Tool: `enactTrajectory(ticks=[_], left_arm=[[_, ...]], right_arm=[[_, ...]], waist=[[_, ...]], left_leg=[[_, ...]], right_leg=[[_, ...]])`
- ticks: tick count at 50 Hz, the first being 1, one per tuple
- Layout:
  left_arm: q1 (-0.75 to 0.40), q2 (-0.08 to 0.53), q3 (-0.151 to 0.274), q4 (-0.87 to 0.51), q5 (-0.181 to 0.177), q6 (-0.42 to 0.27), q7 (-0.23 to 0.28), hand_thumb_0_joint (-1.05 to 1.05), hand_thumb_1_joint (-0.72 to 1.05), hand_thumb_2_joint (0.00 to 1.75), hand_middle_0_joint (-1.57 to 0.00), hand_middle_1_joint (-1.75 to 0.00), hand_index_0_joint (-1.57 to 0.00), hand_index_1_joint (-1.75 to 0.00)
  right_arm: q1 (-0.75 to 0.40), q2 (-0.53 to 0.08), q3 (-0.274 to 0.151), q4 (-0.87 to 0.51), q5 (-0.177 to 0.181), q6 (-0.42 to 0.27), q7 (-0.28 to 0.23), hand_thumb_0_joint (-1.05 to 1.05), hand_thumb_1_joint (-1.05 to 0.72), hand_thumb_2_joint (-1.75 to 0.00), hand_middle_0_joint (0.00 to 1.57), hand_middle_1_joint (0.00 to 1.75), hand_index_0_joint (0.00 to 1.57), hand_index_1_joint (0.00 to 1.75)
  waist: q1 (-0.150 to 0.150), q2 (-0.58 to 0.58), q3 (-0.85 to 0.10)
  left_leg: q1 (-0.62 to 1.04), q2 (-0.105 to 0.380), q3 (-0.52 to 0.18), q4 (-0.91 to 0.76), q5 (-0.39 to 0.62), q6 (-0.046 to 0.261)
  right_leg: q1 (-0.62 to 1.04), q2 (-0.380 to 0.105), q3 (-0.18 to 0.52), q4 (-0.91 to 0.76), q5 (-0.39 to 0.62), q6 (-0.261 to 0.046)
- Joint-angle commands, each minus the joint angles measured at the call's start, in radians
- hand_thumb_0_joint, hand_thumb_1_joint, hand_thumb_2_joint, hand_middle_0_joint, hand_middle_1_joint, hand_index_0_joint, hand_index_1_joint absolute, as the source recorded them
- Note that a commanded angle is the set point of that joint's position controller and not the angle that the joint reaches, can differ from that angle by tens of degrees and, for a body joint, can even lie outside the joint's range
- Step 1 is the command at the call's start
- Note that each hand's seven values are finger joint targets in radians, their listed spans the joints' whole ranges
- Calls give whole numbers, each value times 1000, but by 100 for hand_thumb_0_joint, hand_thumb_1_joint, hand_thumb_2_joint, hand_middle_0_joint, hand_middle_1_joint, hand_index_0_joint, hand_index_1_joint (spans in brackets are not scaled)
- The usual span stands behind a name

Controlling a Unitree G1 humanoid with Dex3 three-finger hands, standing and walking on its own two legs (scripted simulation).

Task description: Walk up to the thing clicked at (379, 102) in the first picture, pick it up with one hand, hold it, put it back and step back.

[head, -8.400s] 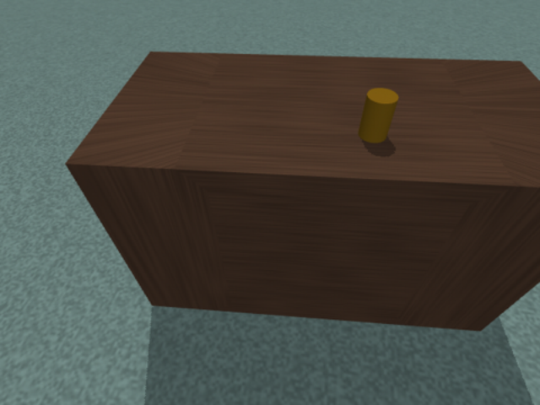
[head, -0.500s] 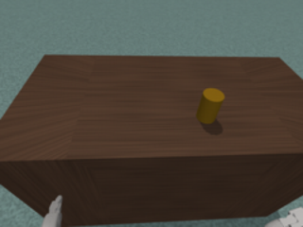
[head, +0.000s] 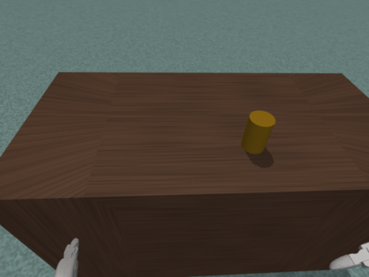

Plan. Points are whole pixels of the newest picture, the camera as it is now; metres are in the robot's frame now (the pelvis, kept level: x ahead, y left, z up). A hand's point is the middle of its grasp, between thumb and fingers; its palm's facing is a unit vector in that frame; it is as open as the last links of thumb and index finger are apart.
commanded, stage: go down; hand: right
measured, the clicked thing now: (257, 132) +0.51 -0.20 +0.03
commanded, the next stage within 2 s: none
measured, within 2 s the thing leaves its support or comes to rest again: neither
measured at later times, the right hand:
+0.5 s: hand (361, 161) +0.31 -0.33 +0.14, palm faces +0.15 +0.99 -0.06, open 17.7 cm
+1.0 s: hand (365, 145) +0.35 -0.36 +0.15, palm faces +0.17 +0.99 -0.01, open 17.7 cm
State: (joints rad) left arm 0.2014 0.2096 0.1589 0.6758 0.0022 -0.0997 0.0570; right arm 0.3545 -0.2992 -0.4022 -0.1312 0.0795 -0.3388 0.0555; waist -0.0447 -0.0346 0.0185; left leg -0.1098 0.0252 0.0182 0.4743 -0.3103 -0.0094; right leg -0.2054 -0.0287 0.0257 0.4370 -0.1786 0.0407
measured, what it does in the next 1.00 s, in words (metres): stands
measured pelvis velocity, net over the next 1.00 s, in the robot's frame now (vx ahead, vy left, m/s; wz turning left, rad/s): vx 0.00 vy -0.01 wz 0.01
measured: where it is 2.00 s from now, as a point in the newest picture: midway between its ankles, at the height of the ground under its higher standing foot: outside the picture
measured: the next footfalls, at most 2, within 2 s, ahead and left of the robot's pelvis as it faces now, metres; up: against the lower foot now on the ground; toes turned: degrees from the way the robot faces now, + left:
none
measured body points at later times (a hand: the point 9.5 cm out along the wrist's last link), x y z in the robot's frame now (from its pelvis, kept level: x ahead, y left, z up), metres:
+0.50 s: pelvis +0.00 -0.01 +0.00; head +0.01 +0.00 +0.45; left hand +0.15 +0.27 -0.09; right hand +0.30 -0.38 +0.15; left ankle -0.03 +0.12 -0.74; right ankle +0.04 -0.15 -0.74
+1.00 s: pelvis +0.00 -0.01 -0.01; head +0.02 -0.01 +0.44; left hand +0.15 +0.26 -0.09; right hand +0.34 -0.41 +0.15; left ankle -0.03 +0.12 -0.74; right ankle +0.04 -0.15 -0.74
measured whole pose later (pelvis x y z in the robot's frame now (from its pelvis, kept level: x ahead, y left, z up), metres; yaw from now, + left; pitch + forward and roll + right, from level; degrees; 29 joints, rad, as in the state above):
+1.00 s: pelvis +0.00 -0.01 -0.01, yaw +1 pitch +5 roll +1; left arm 0.22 0.25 -0.03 0.70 -0.01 -0.20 0.21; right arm -0.46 -0.68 -0.59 0.81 0.26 -0.04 0.54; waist 0.02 0.00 -0.06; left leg -0.31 0.01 0.01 0.56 -0.33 -0.02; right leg -0.42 -0.04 0.03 0.56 -0.23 0.03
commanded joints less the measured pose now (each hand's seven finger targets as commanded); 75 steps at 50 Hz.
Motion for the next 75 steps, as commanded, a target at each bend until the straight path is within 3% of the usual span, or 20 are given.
enactTrajectory(ticks=[1,7,12,19,23,27,28,30,32,38,39,45,47,49,52,56,63,64,67,75], left_arm=[[-137,99,-21,-137,-9,-53,35,0,-54,4,-5,-4,-5,-4],[-152,141,-61,-145,-25,-66,94,0,-55,3,-5,-4,-4,-4],[-76,134,-98,-124,-29,-83,101,0,-54,3,-5,-4,-5,-4],[-114,213,-59,-109,-30,-113,119,0,-55,4,-5,-5,-5,-5],[-139,148,-128,-126,-32,-123,121,0,-55,4,-5,-5,-5,-5],[-80,231,-74,-135,-25,-126,144,0,-54,4,-5,-6,-5,-6],[-85,192,-109,-137,-24,-126,140,0,-55,5,-5,-5,-5,-6],[-38,241,-62,-140,-24,-130,153,0,-55,5,-5,-5,-5,-6],[-14,165,-122,-115,-26,-132,145,0,-55,5,-5,-5,-5,-6],[-56,233,-77,-116,-20,-151,159,0,-55,5,-5,-5,-5,-5],[-75,210,-96,-130,-18,-156,156,0,-55,5,-5,-5,-5,-5],[-81,179,-149,-98,-12,-161,160,0,-54,4,-5,-5,-5,-5],[-83,197,-136,-139,-10,-162,163,0,-54,5,-5,-5,-5,-5],[-65,202,-143,-155,-13,-160,165,0,-55,5,-5,-6,-5,-6],[-49,217,-122,-151,-16,-154,164,0,-55,5,-5,-6,-5,-6],[-47,173,-163,-121,-17,-151,154,0,-55,6,-5,-5,-5,-6],[-34,218,-138,-199,-18,-151,159,0,-56,7,-5,-6,-5,-6],[10,239,-114,-155,-17,-147,162,0,-56,6,-5,-5,-5,-6],[-23,192,-146,-145,-15,-149,150,0,-56,6,-5,-5,-5,-6],[-14,222,-131,-207,-16,-150,153,0,-57,7,-5,-6,-5,-6]], right_arm=[[-332,-283,-147,-130,68,-23,58,0,61,-5,1,6,3,6],[-532,-397,-188,167,163,97,227,0,60,-4,3,6,4,6],[-702,-511,-236,261,210,149,339,0,61,-4,2,6,4,6],[-854,-583,-242,432,242,208,432,0,61,-5,2,6,3,6],[-886,-580,-226,452,240,217,447,0,60,-5,3,6,4,6],[-912,-631,-258,499,246,237,454,0,57,-4,4,5,4,5],[-933,-621,-243,456,244,236,453,0,55,-5,4,5,4,5],[-935,-656,-266,506,243,247,450,0,57,-5,4,5,4,5],[-974,-640,-247,477,242,253,457,0,55,-4,4,5,5,5],[-1033,-675,-244,596,233,266,479,0,57,-4,4,5,4,5],[-1119,-705,-247,527,227,250,477,0,58,-4,4,5,4,5],[-1116,-707,-225,761,213,248,492,0,61,-4,3,6,4,6],[-1226,-784,-254,674,207,220,487,0,58,-4,4,5,5,5],[-1205,-824,-266,725,198,220,487,0,59,-4,4,5,4,5],[-1192,-809,-257,791,199,219,493,0,59,-4,4,5,5,5],[-1205,-845,-259,832,194,216,510,0,57,-4,5,5,5,5],[-1241,-880,-269,866,188,216,519,0,55,-5,5,5,5,5],[-1235,-885,-273,893,193,221,519,0,56,-5,5,5,5,5],[-1284,-886,-262,863,183,204,514,0,57,-5,4,5,5,5],[-1317,-916,-268,877,175,209,513,0,53,-5,5,5,5,5]], waist=[[28,-4,-91],[31,4,-130],[29,-16,-186],[28,-55,-242],[9,-64,-283],[32,-66,-310],[20,-86,-305],[38,-66,-291],[38,-103,-262],[67,-55,-255],[68,-76,-284],[66,-66,-273],[67,-76,-379],[60,-61,-384],[69,-73,-350],[60,-120,-320],[85,-85,-412],[90,-83,-385],[79,-141,-364],[92,-117,-437]], left_leg=[[-123,-26,11,-113,160,-8],[-122,-9,-4,-112,189,-17],[-134,0,-13,-94,247,-20],[-167,-29,22,-49,251,3],[-144,-38,25,-41,238,15],[-156,-40,22,-44,230,14],[-146,-39,23,-41,243,16],[-164,-42,23,-47,221,15],[-173,-40,19,-48,212,17],[-220,-38,10,-36,218,9],[-218,-33,2,-35,223,7],[-258,-28,-4,-19,164,8],[-228,-28,-5,-4,219,8],[-220,-29,-3,4,264,3],[-251,-37,6,9,238,10],[-272,-41,9,12,193,18],[-258,-34,-1,33,329,0],[-283,-40,5,31,287,5],[-306,-48,13,37,211,20],[-291,-43,6,56,321,7]], right_leg=[[110,34,-37,-46,63,-46],[97,35,-27,-35,89,-52],[103,38,-28,-10,136,-58],[102,21,-18,2,152,-59],[93,18,-18,14,169,-55],[110,17,-19,24,158,-56],[98,21,-22,23,166,-54],[94,19,-23,23,137,-55],[70,22,-28,18,115,-55],[50,19,-22,44,103,-64],[57,22,-23,49,106,-64],[1,21,-15,69,53,-65],[45,23,-13,86,114,-65],[45,27,-16,100,156,-67],[22,21,-15,97,136,-64],[-24,17,-15,96,92,-60],[32,22,-18,149,230,-73],[18,18,-13,144,194,-71],[-8,8,-7,130,134,-60],[26,14,-9,176,254,-67]])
